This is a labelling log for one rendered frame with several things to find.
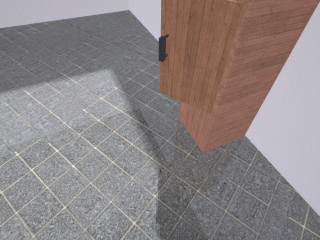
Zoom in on cupboard door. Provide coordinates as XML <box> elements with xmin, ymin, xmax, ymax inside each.
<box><xmin>160</xmin><ymin>0</ymin><xmax>245</xmax><ymax>114</ymax></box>

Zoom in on handle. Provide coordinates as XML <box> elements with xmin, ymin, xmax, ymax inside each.
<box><xmin>158</xmin><ymin>34</ymin><xmax>169</xmax><ymax>62</ymax></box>

